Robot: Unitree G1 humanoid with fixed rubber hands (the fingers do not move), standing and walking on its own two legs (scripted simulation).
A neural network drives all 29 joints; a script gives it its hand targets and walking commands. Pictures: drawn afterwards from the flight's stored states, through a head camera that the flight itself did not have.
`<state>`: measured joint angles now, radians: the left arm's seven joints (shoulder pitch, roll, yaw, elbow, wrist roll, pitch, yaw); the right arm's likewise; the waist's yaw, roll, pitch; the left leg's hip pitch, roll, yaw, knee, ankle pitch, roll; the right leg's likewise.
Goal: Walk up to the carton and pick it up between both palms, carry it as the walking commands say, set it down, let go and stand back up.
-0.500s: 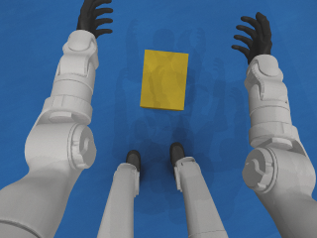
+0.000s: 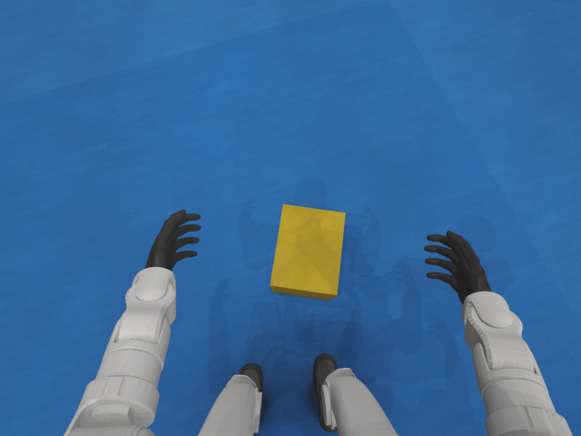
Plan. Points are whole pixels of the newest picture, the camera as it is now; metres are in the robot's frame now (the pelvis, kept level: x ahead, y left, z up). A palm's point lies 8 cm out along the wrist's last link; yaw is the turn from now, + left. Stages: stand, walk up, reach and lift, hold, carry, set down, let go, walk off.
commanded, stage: let go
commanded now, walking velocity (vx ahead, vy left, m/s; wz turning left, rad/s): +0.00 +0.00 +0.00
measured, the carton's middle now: (307, 254) +0.46 -0.05 -0.65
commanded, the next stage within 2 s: stand in 0.82 s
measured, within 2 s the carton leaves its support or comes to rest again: neither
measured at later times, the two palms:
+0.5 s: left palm (71, 371) +0.20 +0.26 -0.03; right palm (481, 372) +0.19 -0.21 -0.03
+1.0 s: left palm (51, 394) +0.18 +0.29 -0.05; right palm (519, 380) +0.18 -0.26 -0.05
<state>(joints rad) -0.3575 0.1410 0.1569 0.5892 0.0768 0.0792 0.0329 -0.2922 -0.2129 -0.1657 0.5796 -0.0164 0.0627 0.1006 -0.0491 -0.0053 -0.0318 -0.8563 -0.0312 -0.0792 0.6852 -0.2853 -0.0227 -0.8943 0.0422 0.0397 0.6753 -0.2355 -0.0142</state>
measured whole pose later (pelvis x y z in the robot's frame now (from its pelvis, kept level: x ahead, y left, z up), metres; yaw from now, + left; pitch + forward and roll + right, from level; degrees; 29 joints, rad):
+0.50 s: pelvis +0.04 +0.03 +0.03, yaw -1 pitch -1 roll -1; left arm 0.23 0.22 0.04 0.45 0.00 0.08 -0.05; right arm 0.22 -0.22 -0.04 0.44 0.00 0.08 0.08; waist 0.00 0.01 0.07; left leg -0.13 -0.03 -0.06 0.44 -0.29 0.02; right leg -0.16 0.02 0.06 0.42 -0.24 0.01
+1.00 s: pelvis +0.04 +0.01 +0.03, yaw +0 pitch -1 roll +0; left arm 0.20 0.29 0.06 0.66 0.04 0.04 0.01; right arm 0.19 -0.31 -0.05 0.61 -0.04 0.06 -0.01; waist 0.00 0.03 0.02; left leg -0.17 -0.02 -0.07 0.51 -0.33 0.00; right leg -0.21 0.04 0.03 0.50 -0.29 -0.01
